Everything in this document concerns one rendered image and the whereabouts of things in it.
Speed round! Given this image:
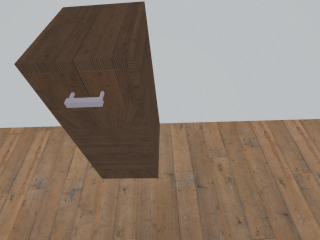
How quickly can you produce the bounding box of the handle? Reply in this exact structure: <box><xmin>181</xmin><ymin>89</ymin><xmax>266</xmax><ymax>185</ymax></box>
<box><xmin>64</xmin><ymin>91</ymin><xmax>105</xmax><ymax>108</ymax></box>

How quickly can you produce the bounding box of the cabinet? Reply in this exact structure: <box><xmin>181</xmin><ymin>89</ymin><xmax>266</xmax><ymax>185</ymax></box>
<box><xmin>14</xmin><ymin>1</ymin><xmax>160</xmax><ymax>179</ymax></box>

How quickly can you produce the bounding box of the drawer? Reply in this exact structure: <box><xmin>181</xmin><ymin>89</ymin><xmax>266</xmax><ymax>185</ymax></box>
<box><xmin>30</xmin><ymin>68</ymin><xmax>138</xmax><ymax>111</ymax></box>

